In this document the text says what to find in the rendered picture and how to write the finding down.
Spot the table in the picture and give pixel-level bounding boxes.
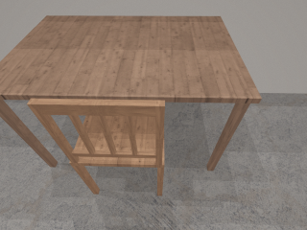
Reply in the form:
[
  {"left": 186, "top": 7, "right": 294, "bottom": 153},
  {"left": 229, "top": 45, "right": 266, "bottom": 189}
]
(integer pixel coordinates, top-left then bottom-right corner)
[{"left": 0, "top": 15, "right": 262, "bottom": 172}]

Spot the chair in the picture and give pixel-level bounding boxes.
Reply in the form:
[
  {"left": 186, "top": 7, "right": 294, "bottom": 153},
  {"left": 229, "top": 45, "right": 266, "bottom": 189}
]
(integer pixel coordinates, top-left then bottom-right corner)
[{"left": 27, "top": 98, "right": 165, "bottom": 196}]

